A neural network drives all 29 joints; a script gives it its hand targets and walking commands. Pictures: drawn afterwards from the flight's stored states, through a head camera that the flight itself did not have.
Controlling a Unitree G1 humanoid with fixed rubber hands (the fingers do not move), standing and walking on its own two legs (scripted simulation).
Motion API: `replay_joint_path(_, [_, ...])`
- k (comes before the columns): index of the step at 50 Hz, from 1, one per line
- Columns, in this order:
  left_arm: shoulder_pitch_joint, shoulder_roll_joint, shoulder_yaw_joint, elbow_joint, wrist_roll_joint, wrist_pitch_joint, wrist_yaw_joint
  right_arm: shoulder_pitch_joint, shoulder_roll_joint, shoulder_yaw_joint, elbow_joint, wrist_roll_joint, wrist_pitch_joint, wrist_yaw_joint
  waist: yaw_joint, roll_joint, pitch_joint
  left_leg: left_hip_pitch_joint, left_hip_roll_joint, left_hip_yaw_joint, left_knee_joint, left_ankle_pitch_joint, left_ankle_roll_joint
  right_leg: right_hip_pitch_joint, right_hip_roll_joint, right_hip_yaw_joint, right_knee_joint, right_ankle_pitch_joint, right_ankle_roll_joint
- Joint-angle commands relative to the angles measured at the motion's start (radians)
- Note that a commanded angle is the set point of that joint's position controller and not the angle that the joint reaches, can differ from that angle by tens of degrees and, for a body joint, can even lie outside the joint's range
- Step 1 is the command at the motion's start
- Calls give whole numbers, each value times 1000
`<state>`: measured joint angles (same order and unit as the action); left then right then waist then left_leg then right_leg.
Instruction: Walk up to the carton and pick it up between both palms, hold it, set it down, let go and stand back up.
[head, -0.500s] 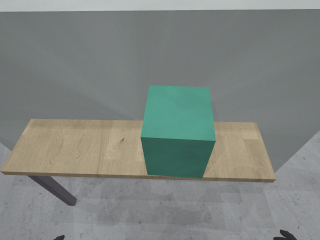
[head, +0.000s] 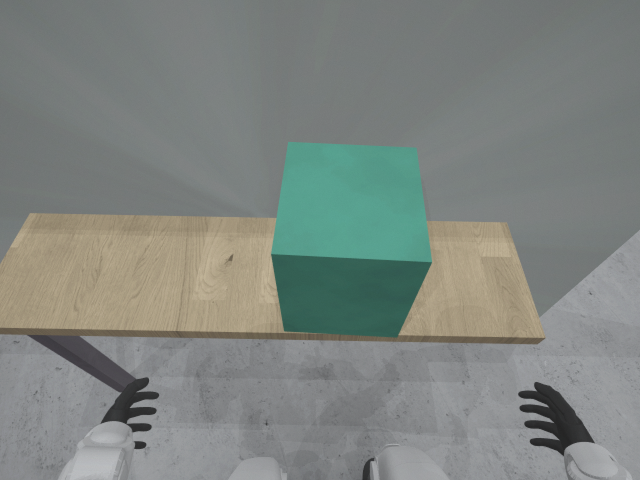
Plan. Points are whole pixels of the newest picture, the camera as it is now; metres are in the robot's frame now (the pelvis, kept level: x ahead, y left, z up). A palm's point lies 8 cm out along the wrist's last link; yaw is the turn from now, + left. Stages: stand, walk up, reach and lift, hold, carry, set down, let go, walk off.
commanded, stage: reach and lift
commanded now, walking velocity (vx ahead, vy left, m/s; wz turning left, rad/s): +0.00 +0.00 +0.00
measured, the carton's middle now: (345, 245) +0.46 -0.02 -0.06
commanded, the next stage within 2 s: none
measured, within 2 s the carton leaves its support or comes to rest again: neither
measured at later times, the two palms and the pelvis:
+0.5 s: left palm (140, 385) +0.23 +0.26 -0.06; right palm (535, 398) +0.21 -0.26 -0.07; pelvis +0.07 +0.00 +0.02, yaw +0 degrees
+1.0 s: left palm (171, 399) +0.21 +0.21 -0.05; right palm (532, 394) +0.21 -0.24 -0.03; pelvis +0.05 +0.02 +0.02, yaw -1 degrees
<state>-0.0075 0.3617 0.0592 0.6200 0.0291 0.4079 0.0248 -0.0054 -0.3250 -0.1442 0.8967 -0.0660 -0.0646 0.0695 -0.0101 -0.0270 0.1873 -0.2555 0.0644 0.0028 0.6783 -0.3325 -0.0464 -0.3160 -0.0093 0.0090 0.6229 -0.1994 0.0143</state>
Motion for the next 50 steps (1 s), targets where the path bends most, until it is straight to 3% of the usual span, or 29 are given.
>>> replay_joint_path(1, [-15, 88, 59, -242, 57, 100, 7, 46, -206, -33, -168, 46, 11, 7, -1, 95, -229, -76, -3, 102, -150, -89, 2, 225, 32, -70, -75, -180, -59])
replay_joint_path(2, [16, 74, 63, -230, 79, 104, 14, 39, -198, -19, -153, 53, 17, 13, -3, 129, -207, -123, -1, 92, -179, -64, 7, 262, 42, -79, -62, -88, -53])
replay_joint_path(5, [58, 51, 78, -251, 99, 97, 3, 55, -205, -14, -183, 57, 2, 2, 12, 99, -164, -92, -15, 84, -193, 26, 2, 340, 44, -68, -87, 36, -46])
replay_joint_path(7, [30, 52, 89, -258, 85, 87, -5, 57, -170, 0, -213, 51, 4, -2, 10, 7, -127, -9, -45, 92, -184, 61, -3, 258, 33, -61, -142, 37, -34])
replay_joint_path(10, [10, 66, 100, -292, 49, 45, -12, 31, -129, 25, -284, 58, -4, 1, 23, 6, -95, 22, -71, 103, -211, 66, 9, 201, 16, -34, -173, 36, -12])
replay_joint_path(12, [18, 54, 90, -310, 27, 11, -18, 71, -114, 25, -314, 48, -16, -8, 6, -33, -105, 49, -80, 113, -223, 99, 20, 211, 15, -38, -180, 122, 4])
replay_joint_path(13, [30, 48, 95, -319, 18, -11, -15, 77, -97, 17, -301, 56, -31, -9, 19, 2, -153, 71, -80, 98, -227, 113, 15, 205, 6, -33, -167, 169, 0])
replay_joint_path(16, [69, 17, 65, -329, -4, -60, -5, 139, -96, 9, -270, 51, -67, -4, -10, 39, -207, 122, -81, 94, -218, 223, -15, 208, 21, -47, -173, 267, -4])
replay_joint_path(19, [142, -7, 60, -321, -28, -135, -8, 186, -86, 2, -267, 48, -149, -15, -17, 20, -296, 156, -84, 86, -184, 370, -29, 245, 23, -38, -148, 450, -5])
replay_joint_path(20, [123, 1, 60, -321, -22, -160, -5, 188, -78, 4, -221, 39, -171, -25, -19, 24, -318, 156, -88, 84, -191, 365, -31, 260, 13, -39, -154, 471, -2])
replay_joint_path(21, [145, 15, 78, -299, -16, -191, -8, 200, -51, 17, -224, 58, -198, -25, 1, 13, -311, 149, -91, 87, -201, 363, -26, 296, 10, -31, -156, 483, -3])
replay_joint_path(23, [171, -21, 62, -318, -23, -228, -5, 201, -62, 9, -194, 66, -237, -27, -7, 7, -337, 153, -86, 70, -208, 425, -27, 302, 24, -41, -153, 536, -1])
replay_joint_path(24, [189, -22, 59, -266, -26, -243, -3, 171, -76, 13, -210, 67, -258, -28, -5, -7, -322, 169, -87, 63, -215, 423, -26, 308, 30, -48, -173, 510, -4])
replay_joint_path(26, [198, -54, 38, -292, -35, -280, -7, 188, -61, -4, -183, 74, -286, -30, -19, 4, -317, 193, -83, 57, -233, 475, -32, 308, 40, -60, -195, 488, -9])
replay_joint_path(27, [213, -86, 39, -251, -34, -284, -6, 153, -83, -12, -139, 76, -294, -26, 6, -5, -293, 220, -79, 40, -233, 511, -32, 288, 47, -65, -201, 496, -14])
replay_joint_path(28, [213, -79, 25, -251, -44, -304, -4, 161, -65, 13, -188, 94, -303, -25, -5, -35, -301, 254, -74, 41, -230, 515, -38, 303, 52, -70, -213, 491, -24])
replay_joint_path(29, [204, -83, 18, -267, -45, -326, -4, 155, -56, 0, -169, 91, -316, -26, -4, -18, -302, 227, -76, 42, -240, 536, -39, 306, 63, -57, -218, 487, -19])
replay_joint_path(30, [210, -101, 21, -201, -33, -335, -5, 167, -67, 1, -118, 96, -319, -25, -19, -14, -253, 238, -78, 54, -263, 511, -36, 307, 45, -58, -242, 467, -25])
replay_joint_path(32, [175, -110, 2, -217, -23, -361, 6, 120, -80, -3, -112, 111, -331, -23, -9, 20, -213, 231, -69, 44, -280, 500, -40, 296, 62, -75, -264, 356, -30])
replay_joint_path(34, [160, -135, -4, -222, -24, -389, 20, 91, -71, 3, -131, 118, -341, -18, 15, 22, -220, 250, -68, 44, -287, 499, -45, 263, 64, -74, -286, 330, -33])
replay_joint_path(35, [145, -129, -5, -201, -21, -400, 25, 107, -81, -5, -76, 119, -341, -16, -10, 47, -205, 234, -62, 51, -281, 472, -44, 244, 59, -74, -278, 293, -45])
replay_joint_path(37, [159, -150, -22, -195, -9, -420, 32, 82, -84, 8, -113, 133, -347, -9, 15, 64, -187, 210, -63, 43, -307, 408, -46, 283, 61, -61, -293, 229, -48])
replay_joint_path(40, [131, -187, -58, -205, -26, -457, 48, 91, -67, 22, -111, 135, -340, 2, 11, 59, -159, 175, -60, 48, -331, 336, -45, 258, 66, -62, -308, 143, -52])
replay_joint_path(42, [134, -168, -49, -178, -19, -477, 56, 81, -62, 23, -121, 153, -332, 8, 21, 89, -147, 158, -67, 59, -335, 268, -34, 254, 53, -45, -305, 106, -56])
replay_joint_path(43, [129, -168, -58, -174, -27, -489, 61, 81, -61, 34, -160, 152, -334, 10, 21, 49, -141, 153, -64, 60, -335, 263, -29, 236, 58, -51, -302, 108, -48])
replay_joint_path(44, [124, -174, -70, -181, -37, -502, 63, 84, -52, 30, -174, 149, -330, 12, 15, 51, -162, 162, -66, 58, -340, 286, -34, 238, 64, -49, -299, 125, -49])
replay_joint_path(45, [146, -189, -70, -158, -35, -513, 64, 102, -48, 41, -144, 147, -327, 10, 10, 50, -134, 139, -68, 59, -343, 217, -26, 241, 54, -36, -300, 72, -49])
replay_joint_path(48, [119, -178, -84, -164, -53, -555, 70, 77, -18, 27, -168, 156, -326, 17, 20, 44, -114, 122, -62, 48, -353, 170, -30, 208, 55, -33, -283, 40, -53])
replay_joint_path(50, [110, -186, -77, -148, -56, -591, 79, 100, 18, 33, -184, 159, -328, 17, 18, 52, -98, 76, -64, 58, -371, 47, -11, 189, 46, -16, -287, -63, -56])
